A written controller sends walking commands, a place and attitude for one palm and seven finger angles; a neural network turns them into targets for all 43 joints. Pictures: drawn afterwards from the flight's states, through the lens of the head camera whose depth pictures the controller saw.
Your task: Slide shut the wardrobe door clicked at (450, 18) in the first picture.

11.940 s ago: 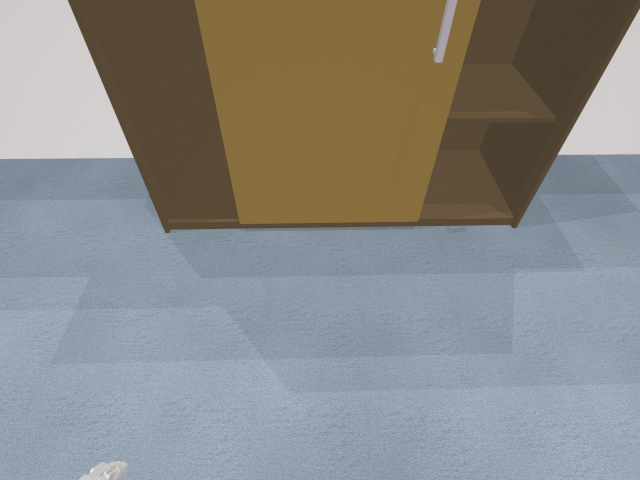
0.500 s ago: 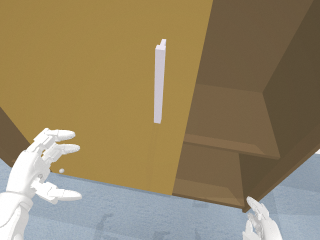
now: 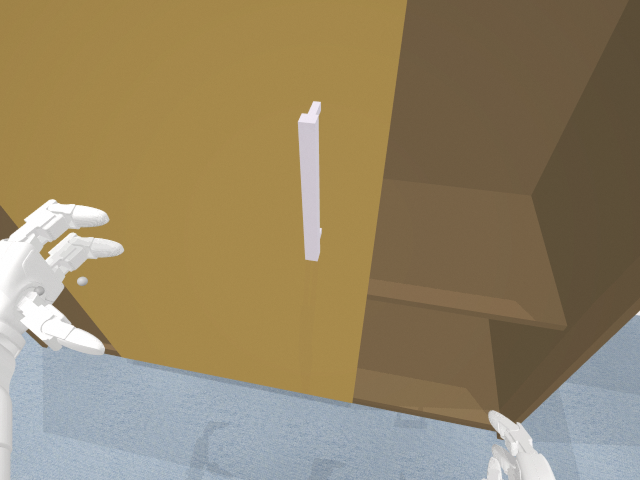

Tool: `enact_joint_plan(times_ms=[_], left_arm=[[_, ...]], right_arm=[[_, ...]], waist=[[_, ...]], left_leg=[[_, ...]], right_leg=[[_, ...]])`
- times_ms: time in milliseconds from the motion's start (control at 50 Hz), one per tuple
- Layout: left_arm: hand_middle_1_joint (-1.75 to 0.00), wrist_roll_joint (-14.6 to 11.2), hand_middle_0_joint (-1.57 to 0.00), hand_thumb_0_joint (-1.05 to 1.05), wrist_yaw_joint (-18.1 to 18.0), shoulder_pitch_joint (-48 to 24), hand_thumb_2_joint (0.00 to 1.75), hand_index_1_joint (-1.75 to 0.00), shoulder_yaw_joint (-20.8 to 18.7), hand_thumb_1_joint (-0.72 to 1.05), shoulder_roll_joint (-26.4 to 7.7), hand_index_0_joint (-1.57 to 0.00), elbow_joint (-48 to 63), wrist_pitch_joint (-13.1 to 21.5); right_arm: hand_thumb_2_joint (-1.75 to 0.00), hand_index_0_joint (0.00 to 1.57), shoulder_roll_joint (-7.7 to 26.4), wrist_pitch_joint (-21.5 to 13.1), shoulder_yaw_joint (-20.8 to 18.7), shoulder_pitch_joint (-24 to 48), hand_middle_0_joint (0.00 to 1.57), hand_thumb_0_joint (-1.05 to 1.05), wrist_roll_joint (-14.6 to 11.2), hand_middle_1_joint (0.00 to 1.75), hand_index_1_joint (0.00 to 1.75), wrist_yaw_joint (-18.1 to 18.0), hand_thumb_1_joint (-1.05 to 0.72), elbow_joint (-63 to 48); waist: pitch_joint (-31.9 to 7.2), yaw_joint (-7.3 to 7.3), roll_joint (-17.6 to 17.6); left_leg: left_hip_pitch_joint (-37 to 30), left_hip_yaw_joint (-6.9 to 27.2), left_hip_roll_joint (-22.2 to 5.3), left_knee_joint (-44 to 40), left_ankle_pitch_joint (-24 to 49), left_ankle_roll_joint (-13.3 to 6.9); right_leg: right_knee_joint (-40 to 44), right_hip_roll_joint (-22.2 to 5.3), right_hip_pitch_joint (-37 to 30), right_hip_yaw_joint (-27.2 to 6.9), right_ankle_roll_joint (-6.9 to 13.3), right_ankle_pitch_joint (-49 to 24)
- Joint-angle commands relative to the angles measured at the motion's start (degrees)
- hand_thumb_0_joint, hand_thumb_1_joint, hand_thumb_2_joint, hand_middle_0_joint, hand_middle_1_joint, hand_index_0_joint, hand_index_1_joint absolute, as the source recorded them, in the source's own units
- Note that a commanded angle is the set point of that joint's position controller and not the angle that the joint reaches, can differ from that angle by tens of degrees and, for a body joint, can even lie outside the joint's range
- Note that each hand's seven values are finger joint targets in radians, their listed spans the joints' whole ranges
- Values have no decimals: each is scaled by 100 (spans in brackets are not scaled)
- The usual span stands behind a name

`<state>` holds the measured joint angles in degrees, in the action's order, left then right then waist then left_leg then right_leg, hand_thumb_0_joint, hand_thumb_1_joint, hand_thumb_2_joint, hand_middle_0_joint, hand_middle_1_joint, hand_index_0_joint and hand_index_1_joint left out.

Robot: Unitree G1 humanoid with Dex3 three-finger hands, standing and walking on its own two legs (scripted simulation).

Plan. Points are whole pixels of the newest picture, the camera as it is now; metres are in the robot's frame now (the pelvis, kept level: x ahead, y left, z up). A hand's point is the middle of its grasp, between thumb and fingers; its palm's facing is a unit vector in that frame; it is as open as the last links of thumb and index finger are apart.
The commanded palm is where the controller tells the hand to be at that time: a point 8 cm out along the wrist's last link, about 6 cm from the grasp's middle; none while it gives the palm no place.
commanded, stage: raise the hand with hooked fingers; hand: left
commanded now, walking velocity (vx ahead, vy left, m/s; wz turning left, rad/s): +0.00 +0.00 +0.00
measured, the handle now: (313, 189) +0.48 +0.05 +0.12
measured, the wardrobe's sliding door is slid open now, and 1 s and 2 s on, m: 0.44 0.44 0.44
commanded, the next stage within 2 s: move the hooked fingers beside the handle in 0.42 s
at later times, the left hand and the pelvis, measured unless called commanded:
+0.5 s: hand (100, 290) +0.27 +0.26 +0.14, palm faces -0.01 -1.00 -0.10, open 14.0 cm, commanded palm +0.24 +0.31 +0.15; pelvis -0.01 -0.01 +0.00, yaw -1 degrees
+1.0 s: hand (161, 255) +0.33 +0.22 +0.14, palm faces -0.07 -1.00 -0.05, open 14.0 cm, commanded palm +0.30 +0.26 +0.14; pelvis +0.00 -0.01 +0.00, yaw -1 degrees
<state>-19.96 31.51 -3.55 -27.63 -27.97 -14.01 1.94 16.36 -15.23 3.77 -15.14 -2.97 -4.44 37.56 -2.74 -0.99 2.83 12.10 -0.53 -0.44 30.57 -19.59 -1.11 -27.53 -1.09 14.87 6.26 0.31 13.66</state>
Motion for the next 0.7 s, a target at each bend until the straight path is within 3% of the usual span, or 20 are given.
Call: enact_joint_plan(times_ms=[0, 120, 140, 200, 240, 320, 400, 480, 540, 580, 600, 680], left_arm=[[-120, -200, -30, 0, 109, -1051, 30, -120, -424, -50, -1360, -30, 807, 187], [-120, -189, -30, 0, -76, -1300, 30, -120, -733, -50, -1653, -30, 1414, 412], [-120, -185, -30, 0, -121, -1231, 30, -120, -761, -50, -1673, -30, 1316, 436], [-120, -164, -30, 0, -150, -1296, 30, -120, -691, -50, -1561, -30, 1208, 465], [-120, -141, -30, 0, -152, -1309, 30, -120, -625, -50, -1524, -30, 1131, 460], [-120, -118, -30, 0, -97, -1420, 30, -120, -551, -50, -1507, -30, 1290, 470], [-120, -177, -30, 0, -50, -1285, 30, -120, -613, -50, -1485, -30, 1020, 461], [-120, -163, -30, 0, -36, -1330, 30, -120, -573, -50, -1488, -30, 999, 426], [-120, -159, -30, 0, -49, -1524, 30, -120, -406, -50, -1370, -30, 1003, 445], [-120, -134, -30, 0, -78, -1996, 30, -120, -114, -50, -1180, -30, 1079, 478], [-120, -123, -30, 0, -111, -2152, 30, -120, -69, -50, -1164, -30, 1043, 494], [-120, 3, -30, 0, -295, -2373, 30, -120, 78, -50, -1100, -30, 1020, 507]], right_arm=[[-90, 20, 767, -326, -385, 586, 20, 0, -65, 30, 30, -18, -90, -947], [-90, 20, 724, -395, -412, 594, 20, 0, -36, 30, 30, -24, -90, -992], [-90, 20, 720, -384, -393, 578, 20, 0, -24, 30, 30, -28, -90, -926], [-90, 20, 707, -395, -395, 602, 20, 0, -44, 30, 30, -67, -90, -914], [-90, 20, 709, -384, -390, 594, 20, 0, -48, 30, 30, -79, -90, -885], [-90, 20, 702, -430, -386, 643, 20, 0, -57, 30, 30, -109, -90, -925], [-90, 20, 713, -440, -386, 631, 20, 0, -50, 30, 30, -101, -90, -878], [-90, 20, 721, -425, -388, 643, 20, 0, -63, 30, 30, -99, -90, -865], [-90, 20, 702, -412, -376, 640, 20, 0, -64, 30, 30, -109, -90, -853], [-90, 20, 709, -398, -361, 662, 20, 0, -77, 30, 30, -142, -90, -841], [-90, 20, 700, -398, -374, 636, 20, 0, -69, 30, 30, -170, -90, -840], [-90, 20, 694, -377, -367, 611, 20, 0, -59, 30, 30, -194, -90, -799]], waist=[[-751, -28, 60], [-1118, -55, 214], [-922, -50, 139], [-799, -24, 296], [-705, -7, 182], [-899, 1, 375], [-810, 4, 35], [-800, 9, 176], [-750, 60, -30], [-701, 131, 225], [-762, 160, 109], [-864, 139, 266]], left_leg=[[39, 244, 57, -434, 1950, -27], [-157, 185, 65, -433, 2025, -51], [-57, 179, 55, -451, 1946, -48], [-38, 146, 63, -504, 1701, -50], [50, 125, 57, -506, 1582, -59], [-108, 135, 68, -504, 1709, -70], [23, 123, 62, -493, 1617, -71], [16, 110, 71, -486, 1563, -71], [61, 126, 54, -472, 1486, -74], [10, 150, 66, -516, 1341, -62], [-34, 172, 52, -522, 1308, -64], [-97, 184, 44, -544, 1360, -46]], right_leg=[[160, 107, -560, -209, 87, -1469], [169, 109, -713, -238, 68, -1517], [212, 104, -721, -249, 73, -1454], [261, 95, -610, -282, 67, -1267], [302, 73, -648, -319, 56, -1171], [261, 76, -698, -309, 62, -1311], [273, 81, -676, -321, 32, -1299], [293, 70, -619, -344, 32, -1232], [296, 76, -602, -343, 23, -1135], [304, 97, -441, -325, 32, -966], [303, 104, -421, -322, 22, -916], [280, 88, -453, -310, 53, -934]])
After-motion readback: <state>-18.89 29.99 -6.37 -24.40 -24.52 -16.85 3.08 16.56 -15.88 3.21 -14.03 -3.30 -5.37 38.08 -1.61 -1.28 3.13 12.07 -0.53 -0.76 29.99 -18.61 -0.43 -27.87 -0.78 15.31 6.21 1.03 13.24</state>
